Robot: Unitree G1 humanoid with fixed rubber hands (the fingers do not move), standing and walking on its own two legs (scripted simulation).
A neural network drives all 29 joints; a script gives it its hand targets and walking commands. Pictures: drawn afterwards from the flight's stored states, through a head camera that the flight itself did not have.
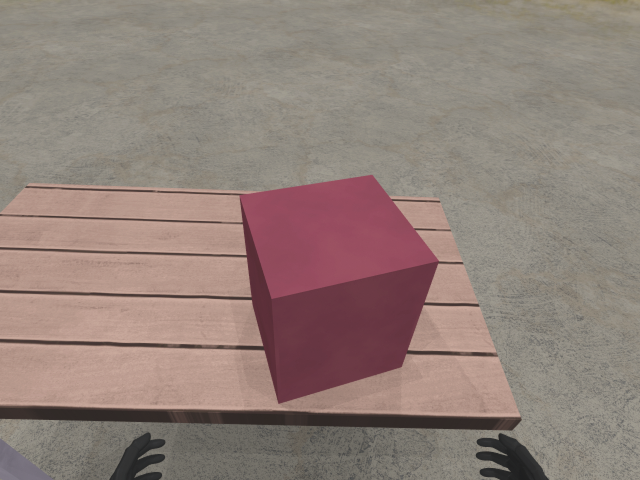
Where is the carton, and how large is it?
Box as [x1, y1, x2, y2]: [239, 175, 438, 403]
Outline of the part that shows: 372,175 239,195 252,303 278,403 400,367 402,364 438,260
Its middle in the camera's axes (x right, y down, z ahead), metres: +0.01 +0.07 +0.60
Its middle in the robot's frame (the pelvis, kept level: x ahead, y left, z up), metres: +0.42 -0.01 +0.02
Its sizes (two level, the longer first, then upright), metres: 0.210 0.200 0.250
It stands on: a table, 0.67 m high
